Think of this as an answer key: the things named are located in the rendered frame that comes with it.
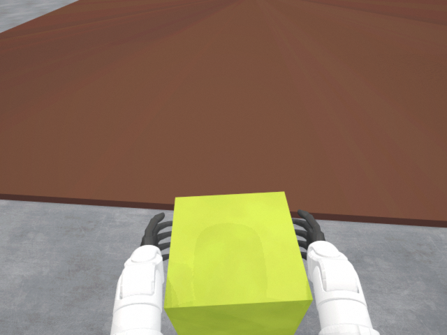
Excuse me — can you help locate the robot left forearm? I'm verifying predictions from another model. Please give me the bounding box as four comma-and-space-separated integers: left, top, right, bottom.
110, 245, 164, 335

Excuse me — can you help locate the left robot hand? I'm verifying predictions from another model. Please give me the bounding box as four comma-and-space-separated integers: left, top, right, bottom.
140, 212, 173, 261

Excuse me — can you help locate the carton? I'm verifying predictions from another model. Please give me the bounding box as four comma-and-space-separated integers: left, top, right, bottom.
163, 192, 313, 335

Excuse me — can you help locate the robot right forearm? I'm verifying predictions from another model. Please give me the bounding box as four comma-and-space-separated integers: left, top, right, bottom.
307, 241, 380, 335

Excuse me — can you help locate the right robot hand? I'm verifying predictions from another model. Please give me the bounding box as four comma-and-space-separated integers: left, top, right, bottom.
292, 209, 325, 260

